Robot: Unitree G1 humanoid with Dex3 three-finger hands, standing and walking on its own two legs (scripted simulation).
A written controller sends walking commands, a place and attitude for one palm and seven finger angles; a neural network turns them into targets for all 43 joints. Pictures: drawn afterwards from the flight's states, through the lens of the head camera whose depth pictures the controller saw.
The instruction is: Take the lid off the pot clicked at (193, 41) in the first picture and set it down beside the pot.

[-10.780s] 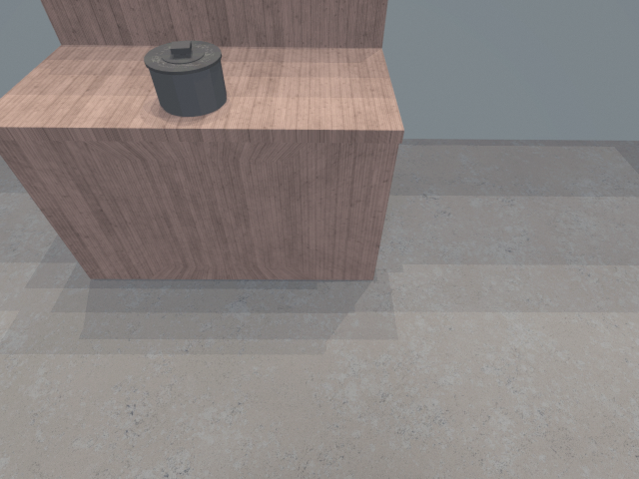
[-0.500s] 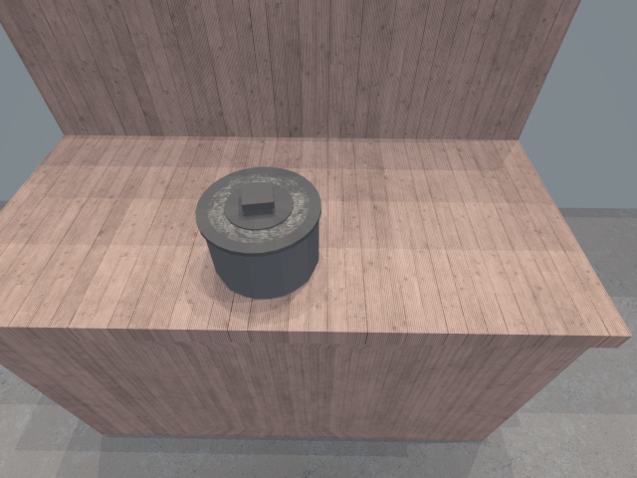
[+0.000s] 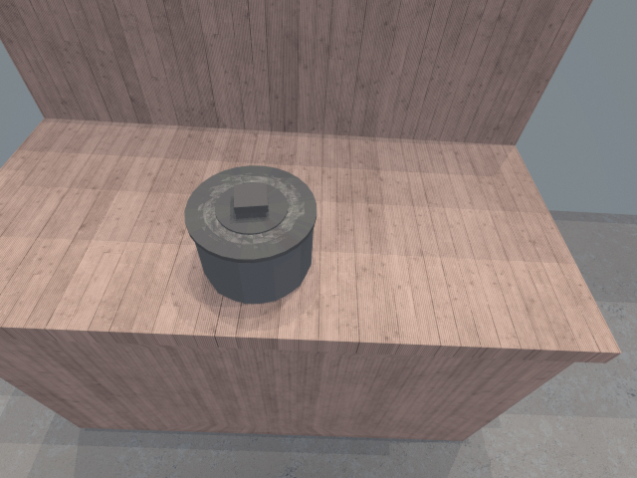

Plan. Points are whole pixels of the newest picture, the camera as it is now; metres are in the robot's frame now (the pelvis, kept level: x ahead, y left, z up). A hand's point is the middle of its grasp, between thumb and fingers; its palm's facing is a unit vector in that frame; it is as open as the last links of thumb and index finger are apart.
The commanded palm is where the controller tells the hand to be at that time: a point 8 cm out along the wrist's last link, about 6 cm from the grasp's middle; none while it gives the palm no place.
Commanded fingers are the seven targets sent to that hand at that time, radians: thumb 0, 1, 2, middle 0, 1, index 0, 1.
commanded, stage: look again from close up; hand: left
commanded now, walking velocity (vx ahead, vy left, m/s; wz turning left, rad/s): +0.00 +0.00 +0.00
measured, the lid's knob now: (250, 198) +0.47 +0.14 +0.07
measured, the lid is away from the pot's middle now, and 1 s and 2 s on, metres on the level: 0.00 0.00 0.00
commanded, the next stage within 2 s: lift the closed hand beside the body in 0.46 s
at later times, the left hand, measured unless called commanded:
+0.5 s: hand out of the picture -0.01 +0.16 -0.18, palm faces +0.02 -0.99 -0.15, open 7.4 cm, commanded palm none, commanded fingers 0.00 0.90 0.90 -0.20 -0.30 -0.20 -0.30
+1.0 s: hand out of the picture +0.10 +0.18 -0.05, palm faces +0.24 -0.94 -0.24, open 4.1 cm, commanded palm +0.07 +0.23 -0.03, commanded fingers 0.00 0.90 0.90 -1.21 -1.40 -1.21 -1.40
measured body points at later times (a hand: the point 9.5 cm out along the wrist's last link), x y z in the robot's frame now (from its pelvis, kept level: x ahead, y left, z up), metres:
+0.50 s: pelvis +0.01 +0.00 +0.00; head +0.03 +0.02 +0.45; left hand -0.01 +0.21 -0.16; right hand +0.00 -0.22 -0.15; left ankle -0.01 +0.08 -0.74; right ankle -0.03 -0.13 -0.74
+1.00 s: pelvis -0.02 -0.03 +0.00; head -0.03 -0.02 +0.45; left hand +0.08 +0.23 -0.04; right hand +0.22 -0.24 -0.04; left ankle -0.01 +0.08 -0.74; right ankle -0.03 -0.13 -0.74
